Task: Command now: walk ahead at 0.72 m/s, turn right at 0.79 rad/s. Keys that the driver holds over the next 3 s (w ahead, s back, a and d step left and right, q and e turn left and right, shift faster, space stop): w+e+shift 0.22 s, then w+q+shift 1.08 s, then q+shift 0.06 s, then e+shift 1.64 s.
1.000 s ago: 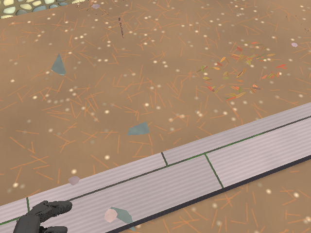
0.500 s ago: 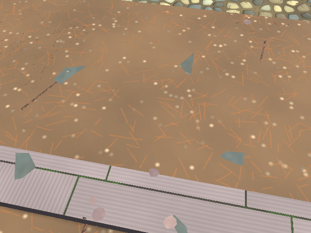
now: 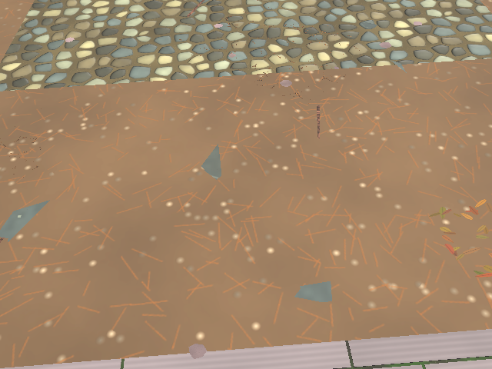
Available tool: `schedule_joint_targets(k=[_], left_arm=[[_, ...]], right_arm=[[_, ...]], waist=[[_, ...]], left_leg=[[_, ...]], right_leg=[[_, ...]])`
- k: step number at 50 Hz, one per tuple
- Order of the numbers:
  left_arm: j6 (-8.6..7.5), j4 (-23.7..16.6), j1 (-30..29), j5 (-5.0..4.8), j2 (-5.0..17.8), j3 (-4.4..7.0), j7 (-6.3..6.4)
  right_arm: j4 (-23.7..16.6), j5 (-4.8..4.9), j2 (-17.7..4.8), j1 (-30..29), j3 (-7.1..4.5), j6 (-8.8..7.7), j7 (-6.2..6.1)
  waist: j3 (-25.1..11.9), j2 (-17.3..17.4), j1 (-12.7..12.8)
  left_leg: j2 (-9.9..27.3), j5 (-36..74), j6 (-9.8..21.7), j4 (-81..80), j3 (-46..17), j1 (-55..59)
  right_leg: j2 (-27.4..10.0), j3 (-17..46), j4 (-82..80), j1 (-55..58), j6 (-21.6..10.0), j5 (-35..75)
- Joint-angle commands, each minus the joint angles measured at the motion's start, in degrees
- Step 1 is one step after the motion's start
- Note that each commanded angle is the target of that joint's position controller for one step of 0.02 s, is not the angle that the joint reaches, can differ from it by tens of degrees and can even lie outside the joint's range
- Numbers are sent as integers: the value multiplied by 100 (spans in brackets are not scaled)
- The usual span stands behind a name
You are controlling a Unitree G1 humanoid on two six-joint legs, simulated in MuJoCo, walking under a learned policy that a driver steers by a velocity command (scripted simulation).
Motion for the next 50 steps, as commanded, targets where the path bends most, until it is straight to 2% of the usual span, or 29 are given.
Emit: schedule_joint_targets(k=[1,4,6,7,8,9,10,11,13,16,18,21,24,26,28,30,31,32,33,34,35,36,37,39,42,44,47,49,50], left_arm=[[-13,-665,-882,-8,280,-16,-251],[10,-731,-1029,-39,357,-57,-178],[13,-699,-824,-57,468,-39,-74],[-23,-523,-137,-111,544,15,26],[-125,-106,1147,-168,622,115,138],[-200,269,2113,-100,1064,259,227],[-162,100,1439,-108,1821,326,285],[-175,-287,1202,-147,1865,347,289],[-276,-65,1226,50,1263,156,397],[-629,19,729,6,562,-148,362],[-794,320,1148,-14,534,-180,292],[-859,629,1568,55,294,-310,271],[-917,722,1519,-73,103,-489,390],[-982,584,974,-182,242,-541,482],[-1113,546,1001,-165,752,-376,640],[-914,340,368,50,1125,-179,762],[-812,228,-189,-20,1349,-42,751],[-818,36,-925,-35,532,-219,578],[-930,-670,-359,75,-385,-469,423],[-1060,-969,115,135,-378,-628,306],[-1108,-893,-71,179,-110,-615,243],[-1085,-947,-304,259,-137,-650,277],[-957,-1056,-506,335,-213,-714,316],[-687,-1105,-527,318,-65,-755,341],[-670,-1557,-1575,156,71,-801,270],[-683,-1661,-1969,0,-251,-905,235],[-725,-1526,-1815,-52,1,-798,316],[-813,-1269,-827,-57,536,-544,462],[-860,-985,324,-54,802,-387,541]], right_arm=[[-343,-50,-868,-299,-217,-126,45],[-307,-77,-959,-385,-239,-56,65],[-251,-53,-1093,-323,-258,29,118],[-233,18,-1201,-351,-279,93,160],[-251,132,-1251,-511,-266,183,213],[-435,93,-900,-719,-128,186,255],[-1050,90,20,-871,110,60,313],[-1387,-141,-398,-1485,108,-48,307],[-983,-92,-449,-966,164,-135,254],[-484,-2,-180,-339,252,158,337],[-503,151,93,-674,315,345,312],[-902,303,428,-1751,500,357,244],[-961,293,138,-1936,496,326,310],[-608,289,93,-1111,532,358,345],[-514,192,-56,-739,509,384,322],[70,195,-698,1162,220,422,271],[289,232,-1154,2186,-12,393,282],[615,374,-1024,2168,-39,312,267],[473,260,-951,1055,-9,355,216],[135,218,-750,467,24,345,140],[207,131,-356,549,67,297,67],[290,79,-234,571,96,216,74],[359,79,-254,571,111,91,68],[248,139,-351,297,151,-104,63],[201,220,-645,537,41,-235,50],[270,311,-799,748,-59,-194,78],[286,280,-1075,893,-201,-154,127],[232,217,-1315,775,-276,-192,146],[96,213,-1380,339,-303,-227,179]], waist=[[851,617,-15],[889,601,65],[772,565,175],[382,424,528],[-279,-22,1222],[-287,-941,1551],[-87,-2691,752],[-361,-1518,947],[195,-423,485],[378,-434,-38],[584,-439,6],[1170,-178,129],[1266,-310,62],[386,-233,-424],[-67,-775,-662],[-834,-1158,-1600],[-942,-898,-2307],[-113,403,-2141],[-282,1749,-606],[-684,1186,-228],[-70,-53,-160],[447,-840,47],[790,-1038,206],[1185,-1064,470],[1224,-579,14],[861,-100,-384],[281,223,-547],[-576,380,-7],[-1151,364,700]], left_leg=[[1726,-1722,716,-1314,-843,-217],[1642,-1570,611,-1158,-301,-205],[1605,254,610,-420,-1,-40],[1518,2336,620,780,225,-48],[1238,4003,558,2739,438,-441],[896,2192,353,4899,161,-2062],[-230,-1494,-69,6647,-624,-4736],[-316,-1222,-145,7180,-1785,-5478],[274,-228,78,7089,-1688,-5398],[522,438,231,7536,-1657,-4821],[367,291,356,8537,-1588,-5757],[-259,168,572,8052,-1922,-6350],[-596,611,658,6063,-1083,-5437],[-897,1060,926,5221,-332,-3748],[-967,970,1111,4478,-209,-2739],[-1352,234,1275,3892,-467,-1266],[-1124,273,1796,2755,-1370,-451],[-932,595,2013,2080,-2219,208],[-231,1227,2838,1691,-5044,777],[441,-869,3077,235,-6838,858],[551,-2127,2869,-286,-6948,185],[393,-1927,2544,-357,-6434,-714],[103,-1346,2354,-210,-5728,-1428],[-385,-1234,2160,-509,-4630,-2696],[-772,756,2007,-928,-3898,-3170],[-904,2017,1695,-775,-3598,-2531],[-667,3891,1412,-10,-3720,-950],[-593,5017,1100,1654,-3799,-410],[-734,4440,973,2940,-3758,-1000]], right_leg=[[-155,-110,-478,-635,-280,118],[-57,-555,-886,41,-632,-576],[306,-968,-1072,686,-867,-1097],[694,-1155,-1215,1541,-978,-1275],[1185,-1209,-1809,3057,-1124,-906],[1090,-328,-2447,4301,-1121,-1429],[-180,3198,-3921,4871,-1655,-2891],[-707,4757,-4977,4940,-1909,-3153],[-942,3583,-4591,4132,-1613,-2462],[-217,2085,-4466,2851,-878,-1434],[-271,1648,-4435,2903,-669,-528],[-133,555,-4784,2382,-207,178],[111,-434,-5615,2405,-130,2910],[280,-1118,-5306,2776,89,6524],[-363,-931,-4446,3612,102,9331],[-443,-868,-1916,4065,143,10031],[-143,-816,839,3600,188,8834],[973,-654,3397,1420,-33,1947],[1699,373,5180,-822,208,-969],[1354,1146,4999,-1451,-33,-844],[1080,1167,4812,-1583,-177,-683],[865,1067,4388,-1536,-243,-728],[697,1039,4110,-1499,-195,-849],[275,738,2590,-926,-12,-914],[119,233,-89,330,267,310],[390,25,-1602,1109,237,1241],[799,-19,-2685,1556,94,1492],[985,146,-2960,2760,-37,799],[651,373,-2910,4127,-128,607]])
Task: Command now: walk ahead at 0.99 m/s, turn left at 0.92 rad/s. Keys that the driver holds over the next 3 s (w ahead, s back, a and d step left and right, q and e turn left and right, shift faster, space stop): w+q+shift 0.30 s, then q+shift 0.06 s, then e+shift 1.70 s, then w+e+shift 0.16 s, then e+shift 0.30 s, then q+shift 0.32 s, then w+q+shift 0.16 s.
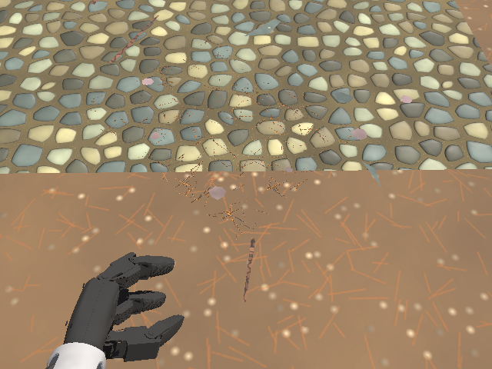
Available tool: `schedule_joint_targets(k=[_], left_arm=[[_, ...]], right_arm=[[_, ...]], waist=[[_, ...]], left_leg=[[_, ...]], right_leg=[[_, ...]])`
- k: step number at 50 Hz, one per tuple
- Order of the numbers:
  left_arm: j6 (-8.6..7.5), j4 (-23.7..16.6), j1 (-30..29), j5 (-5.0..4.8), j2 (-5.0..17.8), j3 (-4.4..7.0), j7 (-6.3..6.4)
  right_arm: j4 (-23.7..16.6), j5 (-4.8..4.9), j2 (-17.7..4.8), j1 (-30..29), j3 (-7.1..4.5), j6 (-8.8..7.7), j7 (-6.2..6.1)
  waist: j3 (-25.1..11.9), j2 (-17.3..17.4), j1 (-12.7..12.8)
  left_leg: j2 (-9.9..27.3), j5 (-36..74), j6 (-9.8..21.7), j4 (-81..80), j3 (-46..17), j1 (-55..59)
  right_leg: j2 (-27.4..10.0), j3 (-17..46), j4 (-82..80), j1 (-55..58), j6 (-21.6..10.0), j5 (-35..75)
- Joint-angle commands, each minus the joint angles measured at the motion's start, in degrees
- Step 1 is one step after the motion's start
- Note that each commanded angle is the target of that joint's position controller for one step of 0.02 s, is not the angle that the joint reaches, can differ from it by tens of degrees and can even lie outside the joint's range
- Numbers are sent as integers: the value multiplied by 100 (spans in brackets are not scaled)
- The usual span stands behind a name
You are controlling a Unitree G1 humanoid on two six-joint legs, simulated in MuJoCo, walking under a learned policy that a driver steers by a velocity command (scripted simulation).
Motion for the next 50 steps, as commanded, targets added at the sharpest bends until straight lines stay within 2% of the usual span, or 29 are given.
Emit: schedule_joint_targets(k=[1,2,3,4,5,8,10,13,16,19,21,22,23,24,25,26,27,29,31,37,41,43,44,45,46,47,48,49,50], left_arm=[[-104,533,3455,106,1653,813,300],[-97,549,3283,420,1981,869,282],[-26,509,2696,287,1764,936,216],[-11,466,2184,207,1094,804,181],[-9,595,2080,171,820,733,143],[-105,1225,2642,83,515,658,108],[-176,1457,2736,-32,424,646,29],[-280,1575,2521,-4,668,678,16],[-283,1748,2720,2,873,692,58],[-226,1821,3085,-95,1307,779,237],[-140,1810,2913,-160,1493,772,298],[-181,1637,2594,-322,1728,862,317],[-241,1461,3267,-20,924,611,234],[-277,1589,3683,-459,1233,636,136],[-211,1562,3257,-604,1456,718,165],[-122,1451,2961,-576,1347,751,211],[7,1574,2888,-475,1163,747,281],[284,1731,3230,-397,863,773,334],[372,1590,3063,-365,658,798,361],[345,1171,2201,-237,454,792,158],[456,790,1851,-234,722,901,-84],[465,760,2184,-216,851,1001,-140],[441,881,2671,-178,1039,1115,-104],[412,867,3021,-140,1701,1330,1],[378,671,2874,19,2170,1375,43],[320,434,2747,69,1870,1299,-43],[284,323,2351,-15,1710,1263,-64],[328,279,2029,-206,1487,1219,-18],[405,193,1761,-301,1332,1172,63]], right_arm=[[-614,-70,-676,-838,-188,-167,22],[-954,195,257,-283,79,-146,-16],[-1024,108,-206,-426,107,-47,-53],[-943,-37,-469,-981,40,51,-34],[-984,-115,-485,-1266,23,110,52],[-1258,-211,-62,-1605,131,346,281],[-1479,-234,86,-1901,217,461,349],[-1830,-233,0,-2368,299,495,416],[-1951,-208,62,-2923,398,464,518],[-1625,-328,-16,-2408,387,334,529],[-910,-409,-372,-388,179,251,386],[-1058,242,-786,-402,-42,266,194],[-1209,21,-1386,-731,4,220,-7],[-1254,-282,-1018,-509,-10,223,-32],[-1233,-249,-906,-782,-4,208,33],[-1188,-46,-638,-1363,55,112,83],[-1154,31,-334,-1701,152,6,91],[-1043,-72,-101,-2082,196,-92,146],[-923,-144,-112,-2289,169,-120,119],[-794,-82,-213,-2397,94,164,-276],[-700,75,-416,-2276,-21,383,-300],[-707,205,-425,-2422,-64,420,-318],[-684,222,-330,-2341,-62,421,-311],[-773,73,-310,-2189,-66,411,-281],[-1013,-186,67,-1909,49,408,-206],[-961,-83,-215,-2030,32,382,-132],[-1006,81,-333,-2290,-13,378,-118],[-962,36,-290,-2429,-23,396,-170],[-980,-27,-325,-2561,-41,429,-234]], waist=[[-2087,-38,2079],[-2589,-1677,1413],[-2421,-1680,1324],[-1405,-827,1345],[-817,-311,1284],[-87,-451,1040],[113,-402,915],[467,-567,691],[992,-225,742],[430,-382,509],[-504,-603,-399],[-657,-210,-506],[-1866,1422,309],[-3466,820,15],[-2842,-87,128],[-1657,-532,520],[-1055,-744,798],[-469,-397,1178],[-167,68,1260],[-464,444,961],[-341,607,868],[-350,535,1129],[-504,235,1329],[-470,-979,1422],[-1088,-2164,883],[-2030,-1261,1185],[-1641,-722,1101],[-1123,-144,956],[-799,-139,866]], left_leg=[[392,3268,-31,3810,-33,-2454],[25,-421,-199,5474,579,-4266],[452,247,-129,5947,886,-4991],[793,903,-146,5756,1023,-5094],[942,1128,-195,5517,1093,-4980],[1303,1119,-274,5321,1136,-5026],[1379,1306,-274,5189,1266,-5198],[1357,2209,-300,4331,1550,-4982],[1118,2619,-130,2661,2322,-4403],[238,2721,1,1624,2898,-2503],[268,3313,360,986,1905,43],[1209,4471,578,307,719,1155],[2605,9218,832,1525,-512,2491],[3496,8079,1900,945,-1758,3102],[3208,6669,1850,372,-1351,2043],[2987,5635,1600,-46,-758,773],[2799,5195,1407,-344,-370,-329],[2553,4914,1148,-850,501,-2027],[2330,5281,968,-1034,1262,-2602],[1980,4628,460,-717,2540,-1644],[2444,4166,211,-182,2484,-1024],[2461,4472,-96,566,2599,-993],[2201,4442,-349,1457,2742,-1201],[1594,2692,-838,3063,2874,-2216],[387,-1297,-1266,4992,2300,-4152],[418,-1217,-1105,5529,947,-4330],[568,-713,-950,5452,838,-4503],[731,-238,-917,5061,844,-4571],[830,103,-918,4621,819,-4505]], right_leg=[[-828,617,167,5308,-283,-1987],[-2578,3565,-571,6466,-724,-2827],[-2508,4537,-1218,5956,-1040,-3954],[-2100,3415,-1319,4982,-919,-3904],[-1836,2522,-1321,4244,-803,-2922],[-1411,872,-1482,3382,-491,-1034],[-1258,20,-1691,3170,-301,-118],[-1101,-976,-2026,2699,-205,1059],[-802,-1825,-2091,2682,46,2721],[-790,-1894,-740,2841,140,5710],[-1012,-1648,1696,2079,2,5251],[-186,-1466,3626,1105,134,703],[83,-816,5787,166,93,-3695],[367,938,6416,-253,40,-3504],[130,715,6163,-191,113,-3115],[-152,386,5590,-417,198,-2750],[-363,286,5270,-156,292,-2568],[-542,231,4757,745,453,-2328],[-502,62,4302,729,556,-2022],[-406,-482,2001,496,391,270],[-279,-713,1227,462,70,-347],[-15,-940,628,964,-242,-504],[247,-949,188,1679,-492,-119],[-326,340,-218,2536,-922,3085],[-1480,2798,-245,3896,-2121,4262],[-1652,3418,-726,4171,-2294,2639],[-1489,3038,-876,3824,-2034,1494],[-1178,2620,-969,3282,-1677,542],[-1006,2365,-1052,2756,-1480,55]])
Over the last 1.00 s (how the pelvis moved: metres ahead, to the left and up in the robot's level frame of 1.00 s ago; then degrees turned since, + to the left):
0.78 -0.27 0.03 11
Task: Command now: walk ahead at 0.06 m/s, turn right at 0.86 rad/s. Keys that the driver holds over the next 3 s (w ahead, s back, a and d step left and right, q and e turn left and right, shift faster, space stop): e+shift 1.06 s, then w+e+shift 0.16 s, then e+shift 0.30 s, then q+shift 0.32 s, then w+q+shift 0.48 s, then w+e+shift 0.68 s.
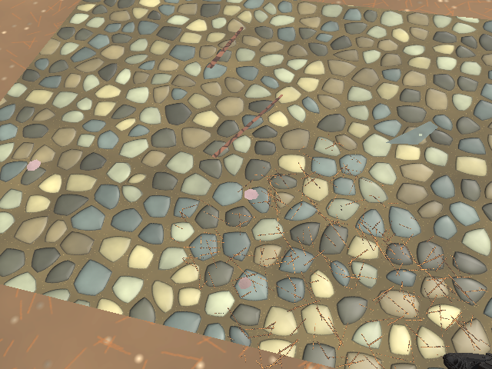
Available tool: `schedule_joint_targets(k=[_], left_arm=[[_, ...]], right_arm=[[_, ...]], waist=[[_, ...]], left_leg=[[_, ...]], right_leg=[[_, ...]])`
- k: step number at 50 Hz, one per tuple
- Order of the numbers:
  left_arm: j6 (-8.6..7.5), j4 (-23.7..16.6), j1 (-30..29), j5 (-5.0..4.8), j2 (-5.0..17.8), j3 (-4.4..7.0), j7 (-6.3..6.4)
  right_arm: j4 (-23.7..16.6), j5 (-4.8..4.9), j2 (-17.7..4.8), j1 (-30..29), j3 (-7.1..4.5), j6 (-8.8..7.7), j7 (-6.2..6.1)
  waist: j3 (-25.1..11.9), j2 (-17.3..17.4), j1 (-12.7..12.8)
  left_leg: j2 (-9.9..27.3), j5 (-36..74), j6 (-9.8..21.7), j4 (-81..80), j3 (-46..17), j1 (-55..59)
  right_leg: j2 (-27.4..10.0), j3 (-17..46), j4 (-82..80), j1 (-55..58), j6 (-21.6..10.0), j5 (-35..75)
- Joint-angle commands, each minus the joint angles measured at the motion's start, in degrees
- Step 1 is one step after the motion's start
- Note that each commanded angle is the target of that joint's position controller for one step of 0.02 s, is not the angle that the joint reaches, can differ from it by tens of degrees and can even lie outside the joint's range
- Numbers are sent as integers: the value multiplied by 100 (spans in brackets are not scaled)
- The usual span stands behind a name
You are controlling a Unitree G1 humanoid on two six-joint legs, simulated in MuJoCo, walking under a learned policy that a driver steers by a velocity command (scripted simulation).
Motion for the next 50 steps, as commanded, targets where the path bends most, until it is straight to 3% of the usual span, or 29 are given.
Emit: schedule_joint_targets(k=[1,3,8,12,16,19,20,21,22,23,24,25,26,28,30,33,37,40,42,43,44,45,46,47,48,49,50], left_arm=[[36,-679,-237,-145,846,259,183],[122,-788,-279,-54,845,275,286],[249,-897,-205,-79,995,351,427],[347,-1005,-324,-58,1006,354,411],[391,-1108,-462,-69,1047,362,349],[416,-1198,-708,-139,1064,355,296],[423,-1204,-724,-181,984,322,275],[435,-1116,-235,-159,636,224,242],[385,-1286,-291,-222,727,243,219],[306,-1200,-254,-119,1260,386,172],[315,-1033,-186,-141,1386,434,144],[369,-882,-102,-139,1281,417,158],[409,-852,-31,-123,1130,364,153],[419,-944,-183,-188,890,249,119],[403,-1082,-506,-217,764,179,133],[389,-1165,-671,-169,653,127,121],[410,-1091,-570,-135,581,105,58],[517,-1035,-486,-148,661,180,11],[569,-901,-148,-162,674,270,-3],[556,-723,310,-139,900,401,63],[496,-739,690,-159,1692,629,160],[300,-987,291,60,2094,606,126],[142,-969,326,109,1669,544,44],[54,-842,245,58,1510,462,64],[61,-831,-60,-76,1326,416,125],[113,-885,-371,-159,1184,345,179],[147,-956,-534,-130,1152,308,233]], right_arm=[[-436,-48,-550,-39,-169,-12,-66],[-355,-18,-415,9,-157,-6,-57],[-263,27,-361,-62,-153,-20,-87],[-231,45,-448,-126,-200,-86,-58],[-230,60,-565,-77,-248,-223,23],[-141,77,-727,338,-337,-289,93],[-83,62,-817,539,-388,-286,90],[-151,-14,-1096,529,-441,-227,62],[-199,-193,-1309,458,-450,-153,40],[-384,-241,-995,240,-402,-176,9],[-516,-170,-728,-34,-323,-149,-60],[-590,-103,-598,-139,-275,-96,-128],[-619,-53,-605,-120,-250,-56,-192],[-611,-94,-669,80,-223,8,-260],[-569,-142,-776,390,-250,53,-262],[-544,-144,-945,574,-317,84,-205],[-567,-89,-1131,361,-407,83,-71],[-514,64,-1168,367,-456,10,60],[-458,186,-1055,343,-455,-13,109],[-323,179,-797,643,-405,-18,149],[-486,-32,-516,625,-324,-15,161],[-947,-196,-375,243,-242,-60,103],[-981,-125,-716,-226,-315,-81,46],[-1019,-26,-717,-344,-315,-113,10],[-896,-60,-751,-169,-338,-123,-46],[-853,-105,-840,-33,-363,-113,-74],[-798,-118,-835,58,-364,-109,-49]], waist=[[-1119,-406,-329],[-1152,-543,-346],[-1238,-720,-222],[-1054,-952,-118],[-1025,-1058,-53],[-1002,-1030,-251],[-1022,-789,-337],[-1303,176,-80],[-1039,1710,24],[-864,1405,15],[-736,1009,39],[-635,684,18],[-554,571,-40],[-415,531,-182],[-476,690,-421],[-676,789,-570],[-778,864,-457],[-779,918,-355],[-862,769,-86],[-960,230,65],[-792,-1444,100],[-1257,-2184,-123],[-1481,-1343,296],[-1195,-1175,134],[-1042,-755,-79],[-969,-767,-241],[-1018,-812,-335]], left_leg=[[125,618,38,-183,-629,-1103],[-73,909,-65,-790,-578,-870],[-248,1128,-287,-1823,-784,-781],[-299,1249,-301,-2373,-851,-502],[-330,1150,-203,-3087,-908,-32],[-275,1554,-76,-4260,-802,916],[0,2145,27,-4886,-809,1543],[1123,2369,480,-4996,-1638,2406],[2009,2927,1329,-5335,-2874,2192],[2304,2878,1608,-5336,-2999,1950],[1990,2629,1428,-5205,-2294,1844],[1622,2339,1197,-5115,-1723,1808],[1507,2381,1148,-5111,-1430,1829],[1393,2789,1201,-5209,-869,1873],[1491,3013,1312,-5245,-617,2317],[1743,3277,1418,-5231,-316,2686],[1865,3346,1264,-5170,372,2262],[2064,3390,1064,-4887,612,2254],[2022,3154,689,-4219,926,2092],[1698,2669,337,-3319,1243,1534],[995,196,-201,-1415,1613,-337],[287,-1066,-454,-113,539,-1716],[312,-777,-352,375,-111,-1821],[351,-240,-177,288,-278,-1846],[458,260,-125,16,-370,-1795],[452,571,-131,-260,-392,-1577],[336,817,-169,-325,-353,-1237]], right_leg=[[-1301,2558,-1601,1729,-815,445],[-1020,2367,-1557,1652,-650,601],[-883,2681,-1441,1814,-563,286],[-721,2995,-1418,1642,-530,-203],[-641,3423,-1202,1707,-551,146],[-392,3630,-955,1436,-387,152],[-128,3444,-634,1099,-204,-450],[383,2727,415,458,62,-2244],[1022,1406,1800,-496,367,-2808],[466,1311,2820,-802,621,-2433],[257,1138,3197,-819,701,-2003],[151,1001,3516,-858,773,-1646],[77,853,3916,-1026,832,-1392],[-168,401,3920,-1215,915,-1152],[-445,172,3476,-1437,1036,-1040],[-749,58,2797,-1288,1132,-1110],[-809,-293,1695,-252,958,-1024],[-715,-500,848,306,703,-1021],[-503,-634,-219,1083,400,-524],[-373,-356,-825,1994,138,109],[-1550,1620,-1229,3131,-448,2502],[-2498,3452,-1148,3222,-1648,3147],[-2357,3123,-1362,3180,-1675,2571],[-2028,2712,-1389,2971,-1347,2109],[-1724,2374,-1330,2779,-1018,1730],[-1581,2160,-1291,2471,-863,1777],[-1429,2036,-1266,2185,-813,1990]])
Over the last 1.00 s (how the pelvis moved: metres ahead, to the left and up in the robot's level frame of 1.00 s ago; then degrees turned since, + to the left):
0.66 -0.01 0.00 5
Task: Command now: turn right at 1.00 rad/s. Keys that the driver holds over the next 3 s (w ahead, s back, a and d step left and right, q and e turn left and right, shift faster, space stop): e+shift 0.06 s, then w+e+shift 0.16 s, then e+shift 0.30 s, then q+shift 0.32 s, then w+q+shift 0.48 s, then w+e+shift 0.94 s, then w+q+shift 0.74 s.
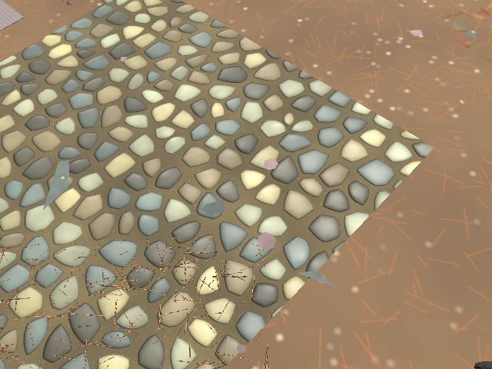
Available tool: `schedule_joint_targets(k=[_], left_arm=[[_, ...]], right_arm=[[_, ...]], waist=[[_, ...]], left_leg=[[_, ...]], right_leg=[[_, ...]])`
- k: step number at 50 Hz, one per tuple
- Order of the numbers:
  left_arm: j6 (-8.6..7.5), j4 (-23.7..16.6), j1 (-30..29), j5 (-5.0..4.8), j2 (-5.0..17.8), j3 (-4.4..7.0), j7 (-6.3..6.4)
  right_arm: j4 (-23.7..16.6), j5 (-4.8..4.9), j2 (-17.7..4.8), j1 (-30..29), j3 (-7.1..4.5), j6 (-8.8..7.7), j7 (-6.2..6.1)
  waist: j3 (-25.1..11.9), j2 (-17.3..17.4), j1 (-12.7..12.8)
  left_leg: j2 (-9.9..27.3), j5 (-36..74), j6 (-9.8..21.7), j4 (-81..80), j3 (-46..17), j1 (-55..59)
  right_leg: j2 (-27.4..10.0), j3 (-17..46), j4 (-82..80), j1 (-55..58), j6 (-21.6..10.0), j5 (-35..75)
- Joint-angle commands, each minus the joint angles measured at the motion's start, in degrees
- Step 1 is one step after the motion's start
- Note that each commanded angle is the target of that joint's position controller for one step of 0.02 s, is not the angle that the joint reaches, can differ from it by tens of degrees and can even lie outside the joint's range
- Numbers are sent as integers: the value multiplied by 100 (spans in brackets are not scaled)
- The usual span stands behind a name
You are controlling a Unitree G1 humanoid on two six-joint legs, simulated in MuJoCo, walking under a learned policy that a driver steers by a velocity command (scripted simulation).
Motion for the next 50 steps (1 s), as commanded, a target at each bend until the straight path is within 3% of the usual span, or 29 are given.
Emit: schedule_joint_targets(k=[1,3,5,7,11,14,15,16,17,18,19,21,24,26,29,32,34,35,36,37,38,39,40,41,42,43,45,48,50], left_arm=[[-77,-494,-376,-7,926,251,153],[-56,-462,-313,-6,966,269,194],[-73,-388,-85,-108,966,262,201],[-130,-359,-49,-117,1107,272,160],[-212,-311,-27,-122,1016,202,103],[-126,-408,-349,-84,811,122,111],[-120,-440,-346,-60,526,44,120],[-106,-498,-86,-31,7,-94,114],[-169,-817,-122,-80,468,8,94],[-159,-728,-211,-47,868,116,80],[-103,-581,-212,-44,1027,198,76],[-26,-538,-166,-54,896,220,43],[-17,-575,-356,-99,441,66,-35],[-23,-584,-509,-103,304,6,-92],[-93,-678,-890,-4,19,-124,-161],[-170,-542,-864,30,50,-119,-196],[-231,-277,-304,101,216,-28,-142],[-254,-193,53,173,540,62,-69],[-239,-216,635,398,1086,131,53],[-189,-193,424,403,917,63,86],[-140,-195,397,288,767,73,53],[-140,-128,85,179,687,52,58],[-144,-99,-228,111,579,25,81],[-153,-64,-519,79,527,26,102],[-172,-35,-731,153,509,34,128],[-215,11,-739,171,403,39,133],[-352,110,-774,71,405,72,139],[-539,292,-653,35,584,157,144],[-600,363,-724,-1,713,218,106]], right_arm=[[-470,-35,-468,-174,-94,-131,-21],[-419,8,-320,-143,-31,-130,5],[-415,88,-270,-191,16,-178,97],[-502,171,-357,-418,-5,-280,190],[-535,244,-424,-441,-51,-548,266],[-367,275,-483,159,-160,-610,220],[-276,200,-696,622,-246,-590,181],[-282,0,-1035,1089,-277,-533,134],[-226,-125,-1186,1119,-287,-538,191],[-335,-36,-858,705,-216,-522,156],[-401,24,-531,441,-114,-456,82],[-445,63,-446,233,-38,-323,-55],[-275,-21,-579,436,-48,-245,-146],[-188,-30,-669,528,-65,-159,-158],[-25,99,-833,733,-61,-87,-56],[108,275,-899,759,-15,-126,83],[248,399,-784,762,84,-227,172],[297,346,-639,879,165,-321,215],[45,33,-249,905,356,-424,268],[197,82,-120,1505,429,-364,301],[240,284,-842,1211,194,-242,280],[115,378,-858,988,138,-162,246],[158,347,-717,985,138,-59,155],[172,276,-667,1086,115,79,63],[183,246,-549,1251,119,203,4],[165,244,-411,1420,132,269,-8],[-71,226,-340,1219,131,282,42],[-322,202,-301,838,128,160,156],[-351,212,-255,847,126,118,224]], waist=[[-1166,-916,-115],[-1213,-827,-87],[-1302,-842,53],[-952,-1198,146],[-665,-1326,138],[-503,-1158,-304],[-766,-854,-480],[-1224,342,-406],[-692,1085,-165],[-265,871,-106],[-45,674,-114],[-24,631,-59],[-224,584,-164],[-363,537,-260],[-503,345,-354],[-662,432,-234],[-924,357,184],[-1165,240,385],[-2097,-760,505],[-3113,-1527,292],[-2844,-989,528],[-2136,-1014,384],[-1631,-848,231],[-1223,-963,58],[-1030,-1087,-99],[-1080,-1126,-145],[-900,-1380,-86],[-758,-1065,-32],[-663,-943,-132]], left_leg=[[-144,611,-21,-51,-409,-722],[-343,783,-103,-684,-427,-544],[-429,978,-86,-1505,-490,-348],[-521,851,-28,-2109,-543,-255],[-579,621,63,-2926,-577,566],[-529,1289,191,-4204,-484,2103],[38,1475,370,-4345,-840,3151],[1364,771,920,-4634,-2367,4035],[2273,327,1549,-5097,-3903,3502],[2212,355,1643,-5097,-3454,3080],[1784,608,1440,-5081,-2588,2807],[1341,1601,1192,-5088,-1473,2652],[1154,3556,1247,-4978,-299,2699],[1176,4005,1293,-4884,96,2951],[1142,4473,1397,-4717,258,2798],[1160,4853,1351,-4390,204,2796],[999,5159,1104,-3739,139,2604],[761,4763,805,-3178,215,2096],[398,1841,351,-1778,315,714],[19,-1713,29,-548,-230,253],[139,-1795,-59,172,-394,47],[226,-1570,-58,386,-264,-453],[320,-1191,-124,302,-180,-545],[351,-806,-242,227,-97,-306],[289,-477,-350,317,58,34],[372,-142,-353,289,133,148],[539,303,-218,1,207,-54],[698,646,116,-710,120,-229],[729,664,299,-1132,186,-99]], right_leg=[[-1172,1745,-975,1361,-1039,2608],[-1023,1805,-906,1306,-1007,2493],[-898,2179,-1283,1212,-1031,-419],[-930,2699,-1615,937,-1100,-1916],[-809,3041,-1477,481,-1059,-2125],[-255,2902,-855,-237,-709,-1802],[94,2487,56,-853,-395,-2014],[746,1349,1895,-1700,-47,-2437],[367,1072,2608,-2699,84,-2192],[-181,833,3072,-2779,258,-1719],[-312,678,3303,-2670,389,-1314],[-466,407,3714,-2631,561,-738],[-627,-68,3507,-2478,720,-244],[-670,-228,2986,-2387,770,-12],[-411,-326,1747,-1537,623,143],[-67,-431,581,-590,374,187],[130,-506,-839,842,33,1357],[-160,-267,-1019,1892,-141,2644],[-1830,1194,-155,3824,-721,6216],[-2983,2111,-50,4113,-1822,6588],[-2608,1642,-243,3576,-1770,5826],[-2310,1135,-400,3147,-1526,5030],[-2062,781,-687,2548,-1297,4091],[-1922,465,-1001,1794,-1161,3332],[-1811,151,-1240,1168,-1121,2965],[-1806,3,-1602,917,-1067,1295],[-1972,169,-2211,751,-934,-1116],[-2181,98,-2443,1027,-728,-1823],[-2218,-154,-2521,1138,-632,-1867]])
Over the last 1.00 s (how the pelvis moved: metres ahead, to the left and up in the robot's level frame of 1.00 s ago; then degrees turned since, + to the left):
0.06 0.00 0.01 -57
